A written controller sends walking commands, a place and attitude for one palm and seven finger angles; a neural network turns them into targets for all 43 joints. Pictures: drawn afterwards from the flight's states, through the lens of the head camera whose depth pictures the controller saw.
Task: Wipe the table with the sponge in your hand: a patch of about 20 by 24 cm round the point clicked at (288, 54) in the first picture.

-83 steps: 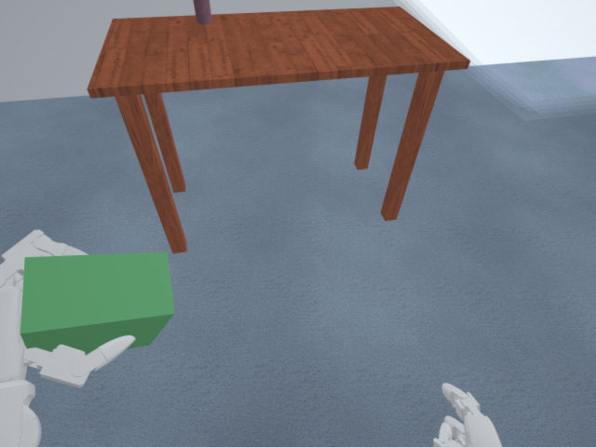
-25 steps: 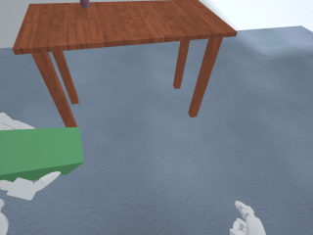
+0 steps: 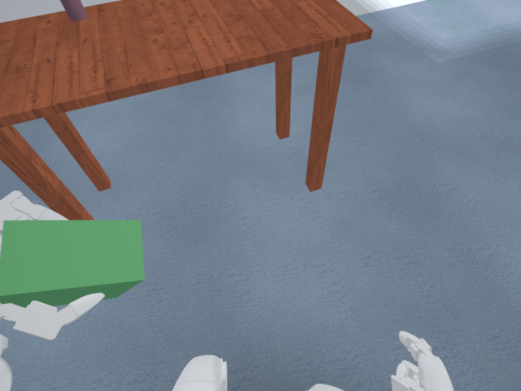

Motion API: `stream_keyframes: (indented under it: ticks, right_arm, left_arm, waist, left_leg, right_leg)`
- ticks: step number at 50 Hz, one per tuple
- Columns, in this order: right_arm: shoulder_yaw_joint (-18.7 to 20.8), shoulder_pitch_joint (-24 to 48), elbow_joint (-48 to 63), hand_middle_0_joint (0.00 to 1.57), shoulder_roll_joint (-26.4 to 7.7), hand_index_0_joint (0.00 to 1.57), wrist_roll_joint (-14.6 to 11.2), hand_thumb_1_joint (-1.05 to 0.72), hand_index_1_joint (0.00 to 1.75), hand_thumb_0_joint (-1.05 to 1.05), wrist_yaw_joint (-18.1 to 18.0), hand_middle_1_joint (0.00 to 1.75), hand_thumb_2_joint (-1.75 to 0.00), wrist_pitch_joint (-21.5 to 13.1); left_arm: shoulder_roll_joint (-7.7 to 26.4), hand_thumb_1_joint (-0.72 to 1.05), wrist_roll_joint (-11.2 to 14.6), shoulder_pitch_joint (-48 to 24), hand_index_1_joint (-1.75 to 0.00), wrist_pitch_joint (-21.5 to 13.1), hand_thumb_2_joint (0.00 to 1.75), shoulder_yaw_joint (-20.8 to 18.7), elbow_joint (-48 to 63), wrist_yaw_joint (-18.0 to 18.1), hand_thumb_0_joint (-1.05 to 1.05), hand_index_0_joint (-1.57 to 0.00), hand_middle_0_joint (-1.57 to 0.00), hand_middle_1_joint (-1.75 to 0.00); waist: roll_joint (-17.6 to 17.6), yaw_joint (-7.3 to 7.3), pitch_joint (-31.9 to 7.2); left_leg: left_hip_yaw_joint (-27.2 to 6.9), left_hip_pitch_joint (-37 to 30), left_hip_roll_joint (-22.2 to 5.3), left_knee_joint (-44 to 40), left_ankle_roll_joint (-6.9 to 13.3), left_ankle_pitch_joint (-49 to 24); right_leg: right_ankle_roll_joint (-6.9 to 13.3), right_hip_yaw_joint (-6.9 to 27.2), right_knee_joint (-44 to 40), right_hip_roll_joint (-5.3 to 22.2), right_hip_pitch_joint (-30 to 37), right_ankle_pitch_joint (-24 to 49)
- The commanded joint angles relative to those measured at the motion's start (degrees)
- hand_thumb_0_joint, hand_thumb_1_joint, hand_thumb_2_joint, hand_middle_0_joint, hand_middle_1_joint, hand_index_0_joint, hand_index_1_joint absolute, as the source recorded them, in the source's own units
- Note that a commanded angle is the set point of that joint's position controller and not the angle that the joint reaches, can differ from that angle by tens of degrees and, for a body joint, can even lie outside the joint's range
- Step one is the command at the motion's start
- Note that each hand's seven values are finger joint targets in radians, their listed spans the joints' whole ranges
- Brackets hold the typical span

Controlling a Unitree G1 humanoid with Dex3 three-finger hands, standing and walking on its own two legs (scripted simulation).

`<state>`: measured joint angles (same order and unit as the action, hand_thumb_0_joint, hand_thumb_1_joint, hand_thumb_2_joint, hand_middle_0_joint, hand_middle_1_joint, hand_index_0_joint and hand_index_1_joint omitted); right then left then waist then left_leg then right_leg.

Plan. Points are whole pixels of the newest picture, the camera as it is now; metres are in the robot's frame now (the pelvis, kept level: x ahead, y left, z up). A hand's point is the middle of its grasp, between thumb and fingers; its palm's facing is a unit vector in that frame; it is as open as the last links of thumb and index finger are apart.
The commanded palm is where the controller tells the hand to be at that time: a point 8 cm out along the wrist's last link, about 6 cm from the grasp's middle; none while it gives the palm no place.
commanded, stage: walk to a spot facing it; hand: left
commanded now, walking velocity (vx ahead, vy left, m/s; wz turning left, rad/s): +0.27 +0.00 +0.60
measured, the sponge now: (90, 265) +0.24 +0.19 +0.15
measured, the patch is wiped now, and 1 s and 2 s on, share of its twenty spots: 0.00 0.00 0.00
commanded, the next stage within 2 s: turn to face it in 0.20 s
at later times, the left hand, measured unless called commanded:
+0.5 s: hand (20, 187) +0.32 +0.29 +0.19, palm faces +0.55 -0.74 -0.38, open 10.2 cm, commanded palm +0.24 +0.32 +0.19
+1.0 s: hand (122, 156) +0.37 +0.18 +0.18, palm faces +0.34 -0.82 -0.46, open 10.2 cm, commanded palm +0.30 +0.24 +0.19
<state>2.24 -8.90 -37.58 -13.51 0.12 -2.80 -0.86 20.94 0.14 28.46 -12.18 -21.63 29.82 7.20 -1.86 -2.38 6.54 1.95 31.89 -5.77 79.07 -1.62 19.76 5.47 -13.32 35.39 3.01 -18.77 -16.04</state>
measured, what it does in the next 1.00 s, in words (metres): walks ahead: left foot, then right foot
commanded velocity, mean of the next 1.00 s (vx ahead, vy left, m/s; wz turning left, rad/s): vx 0.06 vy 0.00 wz -0.08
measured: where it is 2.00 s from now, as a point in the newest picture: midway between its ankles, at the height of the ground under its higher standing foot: (284, 390)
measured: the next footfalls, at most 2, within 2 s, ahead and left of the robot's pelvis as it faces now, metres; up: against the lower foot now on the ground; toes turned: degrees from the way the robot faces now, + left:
left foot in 0.40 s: +0.20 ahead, +0.15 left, +0.00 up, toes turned +20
right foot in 0.76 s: +0.24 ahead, -0.12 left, +0.00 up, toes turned -2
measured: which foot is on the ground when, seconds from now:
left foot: up 0.00-0.38, down 0.40-0.78, up 0.80-1.00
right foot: down 0.00-0.40, up 0.42-0.74, down 0.76-1.00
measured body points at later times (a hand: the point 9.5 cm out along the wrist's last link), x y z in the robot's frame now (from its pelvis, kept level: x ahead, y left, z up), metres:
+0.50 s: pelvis +0.13 +0.02 -0.01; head +0.16 +0.04 +0.44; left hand +0.29 +0.33 +0.21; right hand +0.35 -0.15 -0.08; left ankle +0.17 +0.14 -0.73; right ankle +0.07 -0.09 -0.66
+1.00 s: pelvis +0.15 -0.04 +0.01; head +0.19 -0.05 +0.46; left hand +0.35 +0.22 +0.21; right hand +0.32 -0.30 -0.08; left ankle +0.11 +0.09 -0.68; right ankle +0.20 -0.12 -0.73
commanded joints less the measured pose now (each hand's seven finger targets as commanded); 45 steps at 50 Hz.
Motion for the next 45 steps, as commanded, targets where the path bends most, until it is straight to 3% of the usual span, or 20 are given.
stream_keyframes:
  ticks: [1,5,14,16,18,19,20,21,22,24,27,28,33,36,37,39,40,41,43,45]
  right_arm:
    - [1.4,2.8,9.6,0.20,-3.4,0.20,0.0,-0.90,0.30,0.00,0.1,0.30,-0.90,-2.5]
    - [1.3,1.0,11.0,0.20,-3.2,0.20,0.1,-0.90,0.30,0.00,0.1,0.30,-0.90,-2.4]
    - [0.9,-0.2,14.2,0.20,-2.4,0.20,0.1,-0.90,0.30,0.00,-1.1,0.30,-0.90,-3.4]
    - [0.4,0.0,14.1,0.20,-2.1,0.20,0.2,-0.90,0.30,0.00,-1.5,0.30,-0.90,-3.5]
    - [0.3,-0.8,14.1,0.20,-2.4,0.20,0.4,-0.90,0.30,0.00,-2.3,0.30,-0.90,-3.5]
    - [0.5,-0.3,14.5,0.20,-3.0,0.20,0.6,-0.90,0.30,0.00,-2.3,0.30,-0.90,-3.7]
    - [0.4,-0.6,14.3,0.20,-4.0,0.20,0.4,-0.90,0.30,0.00,-1.8,0.30,-0.90,-4.2]
    - [-0.5,-1.2,13.8,0.20,-3.3,0.20,0.2,-0.90,0.30,0.00,-0.7,0.30,-0.90,-4.4]
    - [-0.3,0.3,13.3,0.20,-3.4,0.20,0.2,-0.90,0.30,0.00,-0.4,0.30,-0.90,-4.5]
    - [0.8,1.4,12.2,0.20,-4.3,0.20,-0.1,-0.90,0.30,0.00,0.2,0.30,-0.90,-3.9]
    - [0.5,1.8,12.5,0.20,-3.9,0.20,0.0,-0.90,0.30,0.00,1.4,0.30,-0.90,-4.8]
    - [0.2,1.5,12.8,0.20,-3.6,0.20,0.0,-0.90,0.30,0.00,1.7,0.30,-0.90,-5.2]
    - [0.2,0.1,12.6,0.20,-4.2,0.20,-0.6,-0.90,0.30,0.00,1.0,0.30,-0.90,-6.7]
    - [0.4,0.1,12.5,0.20,-4.3,0.20,-1.0,-0.90,0.30,0.00,0.4,0.30,-0.90,-6.9]
    - [0.3,-0.1,12.5,0.20,-3.8,0.20,-1.1,-0.90,0.30,0.00,0.3,0.30,-0.90,-7.0]
    - [-0.7,1.1,13.4,0.20,-1.5,0.20,-0.7,-0.90,0.30,0.00,-0.2,0.30,-0.90,-7.0]
    - [-0.9,2.6,13.0,0.20,-1.8,0.20,-0.6,-0.90,0.30,0.00,-0.4,0.30,-0.90,-7.3]
    - [0.2,2.3,12.6,0.20,-3.0,0.20,-0.8,-0.90,0.30,0.00,-0.4,0.30,-0.90,-7.0]
    - [-0.9,4.4,12.7,0.20,-1.5,0.20,-0.7,-0.90,0.30,0.00,-0.5,0.30,-0.90,-6.2]
    - [-1.2,3.7,12.4,0.20,-1.7,0.20,-0.4,-0.90,0.30,0.00,-0.4,0.30,-0.90,-5.1]
  left_arm:
    - [12.6,0.10,1.4,0.4,-1.60,-4.7,1.30,-11.1,13.8,2.3,0.00,-1.20,-1.20,-1.60]
    - [11.0,0.10,1.5,2.2,-1.60,-4.1,1.30,-9.9,9.6,2.7,0.00,-1.20,-1.20,-1.60]
    - [10.3,0.10,0.8,-4.0,-1.60,-3.0,1.30,-6.7,14.1,4.3,0.00,-1.20,-1.20,-1.60]
    - [10.7,0.10,0.8,-6.2,-1.60,-2.9,1.30,-6.1,15.7,5.1,0.00,-1.20,-1.20,-1.60]
    - [11.0,0.10,1.3,-9.4,-1.60,-3.3,1.30,-5.2,19.1,5.4,0.00,-1.20,-1.20,-1.60]
    - [11.2,0.10,1.4,-10.3,-1.60,-4.3,1.30,-5.5,21.0,5.5,0.00,-1.20,-1.20,-1.60]
    - [11.5,0.10,1.9,-10.8,-1.60,-5.2,1.30,-5.7,22.7,5.5,0.00,-1.20,-1.20,-1.60]
    - [14.0,0.10,0.8,-11.6,-1.60,-5.3,1.30,-6.4,19.9,5.5,0.00,-1.20,-1.20,-1.60]
    - [13.5,0.10,1.1,-9.5,-1.60,-4.8,1.30,-6.9,15.2,4.7,0.00,-1.20,-1.20,-1.60]
    - [14.0,0.10,1.3,-9.6,-1.60,-3.9,1.30,-8.6,18.1,4.1,0.00,-1.20,-1.20,-1.60]
    - [11.3,0.10,1.9,-3.7,-1.60,-3.9,1.30,-8.4,19.7,3.0,0.00,-1.20,-1.20,-1.60]
    - [9.7,0.10,2.3,-2.2,-1.60,-3.9,1.30,-7.4,19.1,2.7,0.00,-1.20,-1.20,-1.60]
    - [6.5,0.10,2.4,-4.8,-1.60,-2.4,1.30,-4.7,9.5,2.1,0.00,-1.20,-1.20,-1.60]
    - [6.4,0.10,1.7,-9.2,-1.60,-1.5,1.30,-3.3,6.1,1.8,0.00,-1.20,-1.20,-1.60]
    - [6.7,0.10,1.2,-11.6,-1.60,-1.5,1.30,-2.5,6.9,1.8,0.00,-1.20,-1.20,-1.60]
    - [10.9,0.10,0.5,-13.8,-1.60,-1.6,1.30,-4.0,7.3,2.2,0.00,-1.20,-1.20,-1.60]
    - [10.7,0.10,0.8,-13.8,-1.60,-1.1,1.30,-4.6,6.8,2.4,0.00,-1.20,-1.20,-1.60]
    - [10.7,0.10,1.1,-13.5,-1.60,-0.9,1.30,-4.1,8.4,2.3,0.00,-1.20,-1.20,-1.60]
    - [12.2,0.10,1.3,-10.4,-1.60,-2.0,1.30,-6.7,13.7,2.9,0.00,-1.20,-1.20,-1.60]
    - [12.2,0.10,1.4,-5.1,-1.60,-3.2,1.30,-8.4,15.2,3.3,0.00,-1.20,-1.20,-1.60]
  waist:
    - [4.4,1.32,-12.7]
    - [6.7,1.88,-11.0]
    - [11.0,4.09,-8.8]
    - [9.7,3.62,-11.3]
    - [2.4,0.67,-17.4]
    - [-7.0,1.03,-20.7]
    - [-17.3,2.38,-22.4]
    - [-12.1,2.17,-20.3]
    - [-7.2,2.01,-17.5]
    - [-10.3,2.13,-15.9]
    - [-12.2,3.47,-14.1]
    - [-13.4,3.02,-13.7]
    - [-10.5,2.20,-11.3]
    - [-6.8,3.03,-11.4]
    - [-3.3,2.57,-11.3]
    - [15.0,1.91,-12.0]
    - [17.2,3.28,-13.2]
    - [19.2,3.08,-14.3]
    - [11.1,3.08,-16.1]
    - [7.4,2.66,-17.7]
  left_leg:
    - [-1.6,9.1,-2.3,-3.7,-0.6,-5.3]
    - [3.3,6.8,-2.4,-19.8,-0.3,-6.9]
    - [10.8,-0.6,0.5,-37.6,1.3,-2.8]
    - [12.6,-7.0,3.5,-42.6,1.7,-3.9]
    - [12.1,-24.8,5.5,-52.5,2.7,-14.3]
    - [0.6,-36.1,-2.8,-53.7,6.7,-26.3]
    - [-19.7,-44.2,-18.3,-53.0,14.8,-51.7]
    - [-23.4,-42.6,-20.6,-54.2,17.0,-54.1]
    - [-20.5,-38.5,-20.0,-55.2,16.0,-49.6]
    - [-13.0,-30.5,-18.2,-56.4,14.7,-38.5]
    - [0.5,-21.5,-12.7,-58.6,9.5,-27.2]
    - [1.6,-19.8,-12.5,-59.5,8.8,-25.5]
    - [3.5,-18.3,-14.7,-57.9,6.5,-20.6]
    - [6.7,-18.5,-12.4,-49.3,3.5,-12.7]
    - [7.8,-18.7,-9.9,-44.9,2.2,-9.9]
    - [7.4,-7.0,0.4,-28.6,-1.1,11.4]
    - [3.3,-4.8,2.1,-19.8,-1.3,15.4]
    - [0.1,-4.7,1.8,-14.2,-1.3,12.7]
    - [-1.5,-2.2,1.4,-12.7,-1.7,9.8]
    - [-0.6,-4.2,2.1,-18.4,-1.5,7.5]
  right_leg:
    - [1.7,14.0,-17.6,17.9,14.1,17.2]
    - [0.7,6.6,-16.4,16.9,16.0,26.3]
    - [0.8,3.4,-11.4,19.1,18.7,36.2]
    - [0.6,3.1,-5.0,17.8,18.4,42.4]
    - [-3.1,0.6,10.6,13.3,12.2,38.8]
    - [-5.5,1.1,21.9,7.8,3.0,19.5]
    - [-6.6,5.8,33.3,0.9,-10.7,-18.3]
    - [-5.5,12.4,39.2,-0.6,-14.5,-22.8]
    - [-5.4,14.2,39.5,0.2,-15.0,-20.0]
    - [-6.6,14.9,35.4,2.7,-13.7,-14.9]
    - [-7.1,10.5,22.4,1.9,-6.0,-6.4]
    - [-7.5,8.8,18.4,1.0,-3.9,-5.4]
    - [-8.8,5.8,6.0,-1.3,0.6,-3.5]
    - [-8.8,4.9,-4.4,-2.0,4.9,1.8]
    - [-8.1,7.0,-9.3,-0.7,5.4,8.0]
    - [-0.9,29.1,-12.8,13.8,10.0,40.7]
    - [2.0,32.4,-13.8,17.5,10.0,45.9]
    - [1.5,32.2,-14.4,16.7,10.2,41.9]
    - [3.9,28.8,-11.1,15.8,13.8,41.4]
    - [3.4,23.7,-10.4,13.4,14.3,40.2]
